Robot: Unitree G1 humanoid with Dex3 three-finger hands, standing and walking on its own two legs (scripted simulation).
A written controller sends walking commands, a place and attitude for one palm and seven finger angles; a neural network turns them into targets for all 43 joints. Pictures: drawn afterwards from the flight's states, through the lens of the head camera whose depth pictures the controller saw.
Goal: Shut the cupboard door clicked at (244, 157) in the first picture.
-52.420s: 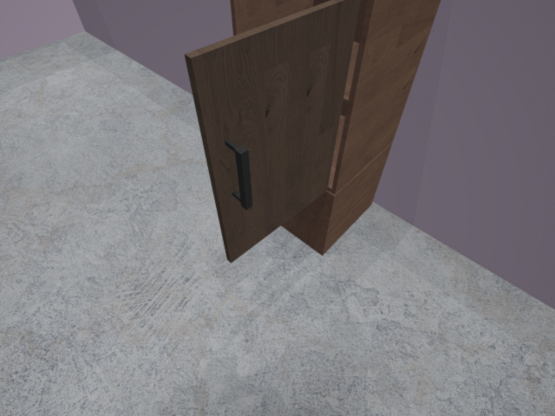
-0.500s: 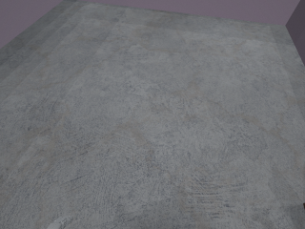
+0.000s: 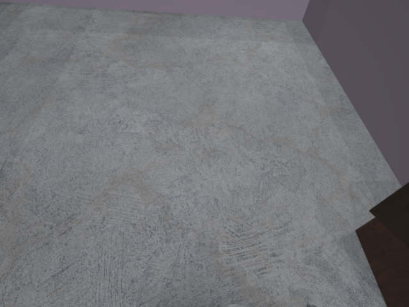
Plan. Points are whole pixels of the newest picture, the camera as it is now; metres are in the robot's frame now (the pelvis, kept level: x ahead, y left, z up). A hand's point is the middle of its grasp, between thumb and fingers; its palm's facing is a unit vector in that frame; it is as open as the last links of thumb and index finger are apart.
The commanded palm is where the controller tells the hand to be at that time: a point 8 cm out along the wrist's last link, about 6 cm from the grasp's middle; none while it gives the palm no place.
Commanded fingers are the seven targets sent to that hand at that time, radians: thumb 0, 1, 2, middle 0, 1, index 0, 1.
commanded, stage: turn to face it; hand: left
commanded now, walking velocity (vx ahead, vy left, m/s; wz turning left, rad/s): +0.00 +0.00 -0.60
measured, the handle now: out of the picture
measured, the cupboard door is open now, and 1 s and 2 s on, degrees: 30 30 30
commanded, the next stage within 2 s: take the last steps up to it in 1.50 s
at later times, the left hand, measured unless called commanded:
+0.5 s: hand (143, 298) +0.15 +0.13 -0.14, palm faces -0.28 -0.92 -0.28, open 7.4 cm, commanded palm none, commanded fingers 0.00 0.90 0.90 -0.20 -0.30 -0.20 -0.30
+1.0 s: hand (152, 258) +0.24 +0.13 -0.16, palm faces -0.53 -0.82 -0.21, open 7.4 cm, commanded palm none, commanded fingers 0.00 0.90 0.90 -0.20 -0.30 -0.20 -0.30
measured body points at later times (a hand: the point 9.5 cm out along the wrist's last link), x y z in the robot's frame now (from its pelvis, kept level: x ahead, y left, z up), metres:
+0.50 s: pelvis +0.01 -0.04 +0.01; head +0.05 -0.07 +0.45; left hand +0.17 +0.18 -0.12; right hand +0.00 -0.32 -0.14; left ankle +0.03 +0.10 -0.65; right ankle -0.03 -0.13 -0.73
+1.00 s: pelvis +0.05 +0.00 +0.01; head +0.10 +0.00 +0.46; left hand +0.27 +0.18 -0.14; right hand -0.04 -0.25 -0.11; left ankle +0.10 +0.08 -0.73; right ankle -0.07 -0.11 -0.64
